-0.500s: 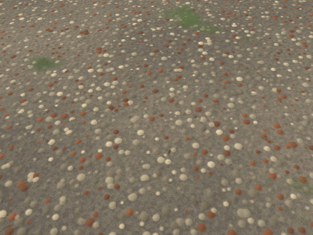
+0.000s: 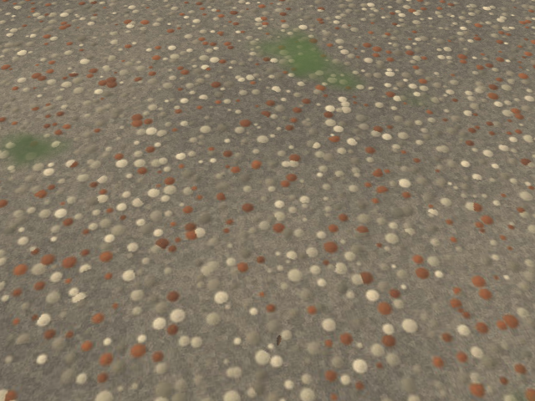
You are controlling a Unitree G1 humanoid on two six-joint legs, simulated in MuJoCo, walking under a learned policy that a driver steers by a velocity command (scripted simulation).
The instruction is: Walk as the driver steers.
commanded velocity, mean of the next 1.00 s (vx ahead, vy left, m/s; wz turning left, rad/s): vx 0.50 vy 0.00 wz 0.23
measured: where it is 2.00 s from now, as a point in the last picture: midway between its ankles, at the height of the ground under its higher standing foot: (199, 239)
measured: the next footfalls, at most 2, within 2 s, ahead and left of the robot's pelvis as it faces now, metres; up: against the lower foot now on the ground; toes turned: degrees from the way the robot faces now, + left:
right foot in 0.28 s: +0.34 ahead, -0.11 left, +0.00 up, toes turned -4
left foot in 0.84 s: +0.61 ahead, +0.07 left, +0.00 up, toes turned +17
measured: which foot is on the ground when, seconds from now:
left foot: down 0.00-0.28, up 0.30-0.82, down 0.84-1.00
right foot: up 0.00-0.26, down 0.28-0.86, up 0.88-1.00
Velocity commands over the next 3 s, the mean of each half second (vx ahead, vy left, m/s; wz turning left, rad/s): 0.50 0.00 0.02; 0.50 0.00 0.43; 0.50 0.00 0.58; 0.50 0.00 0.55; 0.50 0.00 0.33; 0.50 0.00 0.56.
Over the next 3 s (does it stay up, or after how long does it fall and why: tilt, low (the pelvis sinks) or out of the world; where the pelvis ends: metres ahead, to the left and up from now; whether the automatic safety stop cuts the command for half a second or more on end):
stays up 1.28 0.71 -0.02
